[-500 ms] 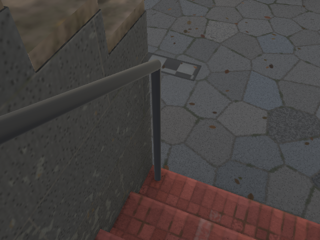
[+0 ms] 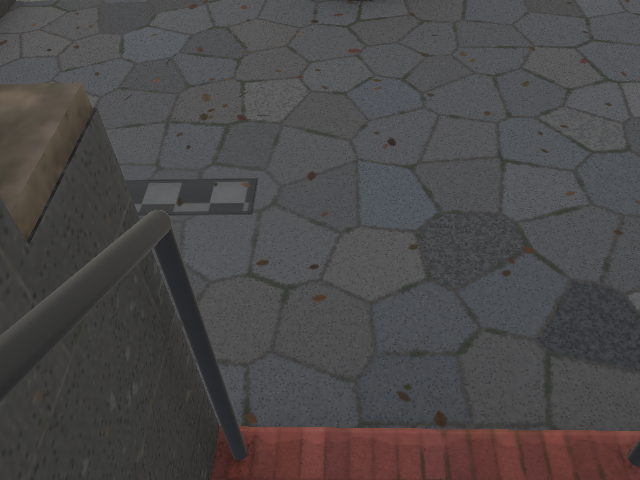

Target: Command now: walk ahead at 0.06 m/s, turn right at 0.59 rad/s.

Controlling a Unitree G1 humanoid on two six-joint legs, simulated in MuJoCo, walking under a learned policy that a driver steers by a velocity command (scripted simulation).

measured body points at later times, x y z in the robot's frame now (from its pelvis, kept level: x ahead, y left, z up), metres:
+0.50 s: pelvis +0.07 +0.04 -0.10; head +0.08 +0.05 +0.35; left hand +0.30 +0.24 -0.19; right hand +0.19 -0.24 -0.17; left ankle +0.10 +0.15 -0.81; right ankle +0.09 -0.07 -0.80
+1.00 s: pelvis +0.07 +0.00 -0.08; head +0.08 -0.02 +0.37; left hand +0.28 +0.16 -0.19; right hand +0.07 -0.26 -0.21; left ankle +0.10 +0.14 -0.80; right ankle +0.05 -0.11 -0.81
